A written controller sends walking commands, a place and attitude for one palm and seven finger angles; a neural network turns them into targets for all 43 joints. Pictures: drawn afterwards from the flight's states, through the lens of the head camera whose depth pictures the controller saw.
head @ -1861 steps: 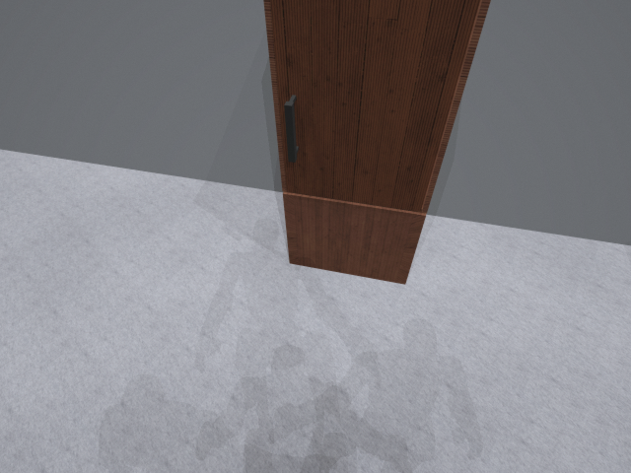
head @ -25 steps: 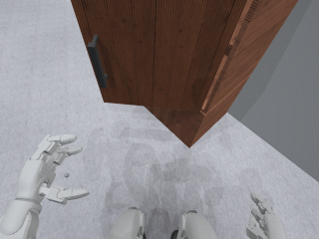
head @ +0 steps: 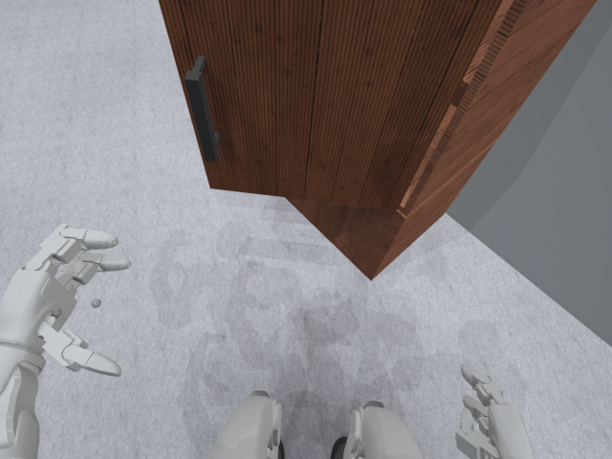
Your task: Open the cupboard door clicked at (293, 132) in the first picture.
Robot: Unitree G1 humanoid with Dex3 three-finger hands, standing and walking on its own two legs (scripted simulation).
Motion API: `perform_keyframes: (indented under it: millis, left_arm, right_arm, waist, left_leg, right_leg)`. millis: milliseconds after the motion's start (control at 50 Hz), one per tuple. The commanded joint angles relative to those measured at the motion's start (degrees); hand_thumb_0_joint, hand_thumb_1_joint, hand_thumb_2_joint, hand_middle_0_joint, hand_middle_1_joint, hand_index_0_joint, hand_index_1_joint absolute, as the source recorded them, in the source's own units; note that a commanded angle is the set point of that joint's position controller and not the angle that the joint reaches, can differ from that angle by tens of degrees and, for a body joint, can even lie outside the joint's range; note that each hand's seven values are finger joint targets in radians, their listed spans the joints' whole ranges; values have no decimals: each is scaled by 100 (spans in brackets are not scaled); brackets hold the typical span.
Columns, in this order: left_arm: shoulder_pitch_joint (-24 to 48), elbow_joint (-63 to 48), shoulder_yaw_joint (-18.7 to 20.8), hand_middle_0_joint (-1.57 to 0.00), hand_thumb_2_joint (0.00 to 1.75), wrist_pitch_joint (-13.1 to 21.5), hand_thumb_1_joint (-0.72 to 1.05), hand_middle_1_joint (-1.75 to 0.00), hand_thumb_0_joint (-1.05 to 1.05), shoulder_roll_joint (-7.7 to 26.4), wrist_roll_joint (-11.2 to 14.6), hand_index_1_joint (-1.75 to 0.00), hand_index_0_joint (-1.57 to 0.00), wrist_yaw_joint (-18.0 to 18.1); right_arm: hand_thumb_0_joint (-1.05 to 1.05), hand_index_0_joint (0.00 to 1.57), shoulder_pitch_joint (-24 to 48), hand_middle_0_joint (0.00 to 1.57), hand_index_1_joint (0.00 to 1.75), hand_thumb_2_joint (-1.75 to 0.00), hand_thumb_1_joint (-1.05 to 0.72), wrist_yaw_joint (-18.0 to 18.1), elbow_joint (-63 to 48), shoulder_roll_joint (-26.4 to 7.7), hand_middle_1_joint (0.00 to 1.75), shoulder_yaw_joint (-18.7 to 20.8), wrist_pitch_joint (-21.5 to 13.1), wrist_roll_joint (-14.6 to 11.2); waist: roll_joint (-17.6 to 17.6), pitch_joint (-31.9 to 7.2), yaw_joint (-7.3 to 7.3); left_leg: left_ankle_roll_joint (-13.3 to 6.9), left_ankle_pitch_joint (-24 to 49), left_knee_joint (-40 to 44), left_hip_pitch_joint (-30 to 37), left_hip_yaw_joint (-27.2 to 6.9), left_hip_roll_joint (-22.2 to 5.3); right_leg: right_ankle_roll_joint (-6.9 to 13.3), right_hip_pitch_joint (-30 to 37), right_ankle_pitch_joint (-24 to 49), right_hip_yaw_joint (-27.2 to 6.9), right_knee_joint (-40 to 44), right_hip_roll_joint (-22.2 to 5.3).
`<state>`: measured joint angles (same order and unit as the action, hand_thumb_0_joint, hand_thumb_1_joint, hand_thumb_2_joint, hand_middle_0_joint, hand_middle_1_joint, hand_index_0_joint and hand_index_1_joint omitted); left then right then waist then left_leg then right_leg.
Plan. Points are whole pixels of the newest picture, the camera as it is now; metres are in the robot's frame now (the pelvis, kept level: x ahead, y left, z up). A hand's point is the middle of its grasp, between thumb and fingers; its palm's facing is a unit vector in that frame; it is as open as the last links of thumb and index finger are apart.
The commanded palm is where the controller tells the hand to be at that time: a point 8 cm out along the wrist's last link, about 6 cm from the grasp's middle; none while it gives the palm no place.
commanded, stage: raise the hand with hooked fingers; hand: left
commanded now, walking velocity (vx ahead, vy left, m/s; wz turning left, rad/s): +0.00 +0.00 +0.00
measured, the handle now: (206, 113) +0.61 +0.22 +0.01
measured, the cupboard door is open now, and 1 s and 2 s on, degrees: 42 42 42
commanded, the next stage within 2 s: move the hooked fingers beside the handle in 0.52 s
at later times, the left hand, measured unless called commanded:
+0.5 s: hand (111, 298) +0.28 +0.26 +0.03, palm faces -0.04 -1.00 -0.06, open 14.0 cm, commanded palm +0.26 +0.30 +0.03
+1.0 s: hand (128, 248) +0.35 +0.26 +0.03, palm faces -0.05 -1.00 -0.04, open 14.0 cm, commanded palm +0.33 +0.31 +0.03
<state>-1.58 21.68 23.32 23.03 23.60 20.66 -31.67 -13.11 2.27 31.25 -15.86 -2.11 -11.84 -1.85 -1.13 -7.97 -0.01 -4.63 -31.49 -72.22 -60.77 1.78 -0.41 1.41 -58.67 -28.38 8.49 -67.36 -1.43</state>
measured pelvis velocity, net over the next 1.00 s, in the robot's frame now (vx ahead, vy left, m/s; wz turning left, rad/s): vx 0.00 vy -0.02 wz -0.01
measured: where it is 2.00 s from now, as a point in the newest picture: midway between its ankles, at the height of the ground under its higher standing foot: outside the picture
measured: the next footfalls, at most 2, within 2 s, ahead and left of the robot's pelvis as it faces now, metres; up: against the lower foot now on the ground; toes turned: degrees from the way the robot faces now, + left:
none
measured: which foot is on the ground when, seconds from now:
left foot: down 0.00-1.00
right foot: down 0.00-1.00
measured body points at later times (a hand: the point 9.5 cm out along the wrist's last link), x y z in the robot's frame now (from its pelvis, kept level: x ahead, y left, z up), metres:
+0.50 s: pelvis +0.00 -0.01 +0.00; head +0.11 +0.01 +0.44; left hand +0.28 +0.31 +0.04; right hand +0.16 -0.27 -0.08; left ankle +0.03 +0.06 -0.63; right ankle +0.04 -0.12 -0.63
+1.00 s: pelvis +0.00 -0.02 -0.01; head +0.12 +0.01 +0.43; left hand +0.35 +0.31 +0.03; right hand +0.15 -0.28 -0.10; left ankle +0.03 +0.06 -0.63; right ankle +0.04 -0.12 -0.63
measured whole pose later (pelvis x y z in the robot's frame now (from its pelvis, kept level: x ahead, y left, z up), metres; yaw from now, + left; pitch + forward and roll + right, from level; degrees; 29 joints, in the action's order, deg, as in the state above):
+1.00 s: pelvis +0.00 -0.02 -0.01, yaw -1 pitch +22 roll -4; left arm 14.5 35.3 25.8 21.4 27.4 18.7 -32.6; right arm -13.6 2.7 32.2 -17.2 -2.2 -10.1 -2.3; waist -0.9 -8.3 -2.3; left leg -3.6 -31.9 -73.9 -64.3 1.7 -1.5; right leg 2.7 -62.8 -28.9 8.4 -69.4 -0.4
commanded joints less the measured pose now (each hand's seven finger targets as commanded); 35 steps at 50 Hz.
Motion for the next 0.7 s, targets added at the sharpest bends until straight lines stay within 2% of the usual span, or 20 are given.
perform_keyframes:
  millis: [0,60,80,100,160,220,240,260,280,360,400,440,480,520,560,600,620,660,680]
  left_arm:
    - [806,-809,746,-30,30,336,-50,-120,0,1465,224,-120,-30,-111]
    - [650,-818,585,-30,30,302,-50,-120,0,1274,281,-120,-30,-174]
    - [598,-859,605,-30,30,294,-50,-120,0,1307,276,-120,-30,-183]
    - [540,-805,651,-30,30,276,-50,-120,0,1328,294,-120,-30,-169]
    - [610,-846,754,-30,30,349,-50,-120,0,1443,323,-120,-30,-95]
    - [657,-905,718,-30,30,424,-50,-120,0,1408,277,-120,-30,-22]
    - [622,-961,788,-30,30,450,-50,-120,0,1466,273,-120,-30,9]
    - [668,-1010,765,-30,30,477,-50,-120,0,1489,287,-120,-30,6]
    - [656,-1035,821,-30,30,491,-50,-120,0,1545,268,-120,-30,12]
    - [621,-950,717,-30,30,463,-50,-120,0,1425,296,-120,-30,-5]
    - [581,-853,759,-30,30,426,-50,-120,0,1425,300,-120,-30,-42]
    - [629,-864,743,-30,30,410,-50,-120,0,1381,322,-120,-30,-48]
    - [698,-939,740,-30,30,419,-50,-120,0,1455,297,-120,-30,-74]
    - [613,-956,733,-30,30,414,-50,-120,0,1427,282,-120,-30,-49]
    - [626,-882,686,-30,30,387,-50,-120,0,1351,327,-120,-30,-74]
    - [629,-840,705,-30,30,367,-50,-120,0,1370,301,-120,-30,-94]
    - [970,-798,621,-30,30,359,-50,-120,0,1333,288,-120,-30,-78]
    - [1630,-648,733,-30,30,405,-50,-120,0,1567,255,-120,-30,-66]
    - [1734,-563,810,-30,30,421,-50,-120,0,1674,203,-120,-30,-75]
  right_arm:
    - [0,20,-160,20,30,-90,-90,117,-687,-1071,30,473,-271,-33]
    - [0,20,-194,20,30,-90,-90,91,-744,-1069,30,485,-307,-42]
    - [0,20,-217,20,30,-90,-90,73,-733,-1078,30,494,-307,-47]
    - [0,20,-225,20,30,-90,-90,65,-745,-1076,30,495,-306,-48]
    - [0,20,-221,20,30,-90,-90,66,-734,-1056,30,489,-318,-32]
    - [0,20,-215,20,30,-90,-90,73,-732,-1050,30,486,-314,-43]
    - [0,20,-222,20,30,-90,-90,78,-723,-1045,30,495,-325,-39]
    - [0,20,-252,20,30,-90,-90,82,-720,-1045,30,491,-329,-28]
    - [0,20,-254,20,30,-90,-90,72,-721,-1043,30,484,-320,-22]
    - [0,20,-231,20,30,-90,-90,78,-733,-1022,30,466,-313,-28]
    - [0,20,-228,20,30,-90,-90,93,-727,-1021,30,472,-288,-51]
    - [0,20,-201,20,30,-90,-90,100,-736,-1005,30,463,-295,-57]
    - [0,20,-211,20,30,-90,-90,104,-735,-1005,30,450,-300,-46]
    - [0,20,-202,20,30,-90,-90,98,-750,-996,30,460,-300,-45]
    - [0,20,-221,20,30,-90,-90,106,-762,-994,30,451,-297,-45]
    - [0,20,-187,20,30,-90,-90,107,-752,-995,30,445,-275,-55]
    - [0,20,-170,20,30,-90,-90,120,-725,-998,30,430,-268,-55]
    - [0,20,-221,20,30,-90,-90,186,-607,-1033,30,417,-262,-44]
    - [0,20,-226,20,30,-90,-90,202,-580,-1036,30,422,-256,-45]
  waist:
    - [-525,-1847,-30]
    - [-611,-1905,-24]
    - [-612,-2003,-19]
    - [-440,-1930,-20]
    - [-388,-1822,-50]
    - [-457,-1785,-66]
    - [-535,-1895,-33]
    - [-535,-1895,-63]
    - [-597,-1997,-11]
    - [-564,-1824,-83]
    - [-364,-1870,-93]
    - [-346,-1853,-79]
    - [-507,-1942,-62]
    - [-495,-1964,-50]
    - [-337,-1871,-111]
    - [-427,-1899,-83]
    - [-324,-1796,-170]
    - [-288,-1705,-283]
    - [-404,-1857,-218]
  left_leg:
    - [595,1901,1339,1736,-894,-79]
    - [562,2004,1329,1784,-860,-72]
    - [554,1984,1331,1804,-845,-72]
    - [529,1889,1342,1707,-841,-67]
    - [434,1720,1215,1342,-707,-25]
    - [402,1522,1271,1340,-693,-27]
    - [398,1608,1242,1362,-673,-21]
    - [418,1749,1196,1402,-679,-35]
    - [423,1787,1215,1427,-670,-38]
    - [378,1668,1166,1288,-631,-26]
    - [329,1600,1107,1139,-571,-15]
    - [320,1543,1098,1066,-563,-10]
    - [336,1660,1079,1186,-568,-25]
    - [342,1790,1095,1253,-579,-19]
    - [319,1747,1010,1130,-564,-17]
    - [320,1672,1012,1094,-542,-15]
    - [304,1515,987,1004,-548,-17]
    - [280,1385,825,824,-547,-35]
    - [293,1401,834,876,-532,-33]
  right_leg:
    - [101,596,614,-394,654,286]
    - [112,634,662,-409,684,285]
    - [94,659,662,-422,707,271]
    - [85,714,653,-420,728,276]
    - [101,884,643,-513,748,280]
    - [81,861,530,-534,780,254]
    - [79,908,599,-557,768,241]
    - [102,900,692,-551,727,277]
    - [91,952,705,-567,731,263]
    - [91,927,675,-583,750,273]
    - [52,1083,720,-662,801,248]
    - [49,1137,682,-670,808,236]
    - [72,1091,768,-668,760,250]
    - [57,1110,886,-637,747,244]
    - [65,1075,892,-650,730,275]
    - [53,1101,842,-685,746,247]
    - [35,1013,723,-684,760,247]
    - [53,851,606,-745,701,266]
    - [53,887,615,-788,698,245]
